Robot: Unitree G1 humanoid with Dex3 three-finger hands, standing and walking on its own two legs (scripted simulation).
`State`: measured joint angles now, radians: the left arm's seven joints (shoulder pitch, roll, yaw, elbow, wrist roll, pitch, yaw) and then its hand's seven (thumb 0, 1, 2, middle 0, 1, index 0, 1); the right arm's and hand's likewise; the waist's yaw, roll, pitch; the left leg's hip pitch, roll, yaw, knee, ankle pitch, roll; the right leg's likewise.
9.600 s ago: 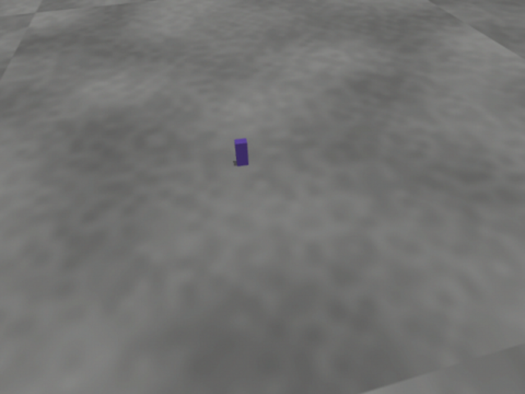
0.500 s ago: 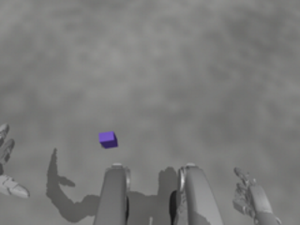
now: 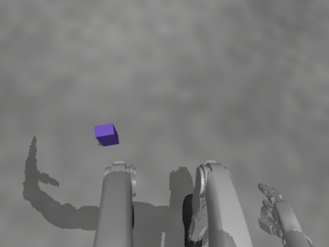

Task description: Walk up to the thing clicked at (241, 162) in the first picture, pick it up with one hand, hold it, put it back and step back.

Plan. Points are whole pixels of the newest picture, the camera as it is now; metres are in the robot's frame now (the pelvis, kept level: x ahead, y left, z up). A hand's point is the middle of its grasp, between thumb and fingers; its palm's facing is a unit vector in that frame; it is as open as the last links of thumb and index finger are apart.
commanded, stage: go down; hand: left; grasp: from the side
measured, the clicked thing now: (107, 135) +0.44 +0.21 -0.37
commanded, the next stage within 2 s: approach in 1.14 s
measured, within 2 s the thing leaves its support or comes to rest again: neither
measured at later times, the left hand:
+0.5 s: hand out of the picture +0.34 +0.40 -0.06, palm faces +0.15 -0.98 -0.12, open 17.4 cm
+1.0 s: hand out of the picture +0.35 +0.41 -0.07, palm faces +0.15 -0.98 -0.11, open 17.4 cm
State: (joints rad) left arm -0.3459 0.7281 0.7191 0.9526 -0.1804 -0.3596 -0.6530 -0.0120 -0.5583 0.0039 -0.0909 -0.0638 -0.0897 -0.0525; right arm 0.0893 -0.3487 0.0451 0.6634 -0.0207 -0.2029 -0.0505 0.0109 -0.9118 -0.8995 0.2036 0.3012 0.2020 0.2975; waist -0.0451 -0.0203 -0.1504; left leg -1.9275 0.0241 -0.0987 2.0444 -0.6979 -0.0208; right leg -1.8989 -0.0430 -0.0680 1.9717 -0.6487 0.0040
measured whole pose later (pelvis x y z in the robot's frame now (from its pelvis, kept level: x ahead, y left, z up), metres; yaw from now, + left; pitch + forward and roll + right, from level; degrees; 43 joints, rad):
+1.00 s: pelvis -0.01 +0.01 -0.07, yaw -1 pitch +32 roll -6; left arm -0.48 0.84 0.80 1.02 -0.21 -0.39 -0.75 -0.01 -0.53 0.03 -0.07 -0.06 -0.07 -0.05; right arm 0.09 -0.38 0.09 0.67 -0.03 -0.20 -0.02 0.01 -0.92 -0.91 0.20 0.30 0.20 0.30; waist -0.07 -0.03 -0.10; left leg -2.13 0.01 -0.11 2.27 -0.70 -0.01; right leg -2.09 -0.05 -0.06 2.18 -0.65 0.02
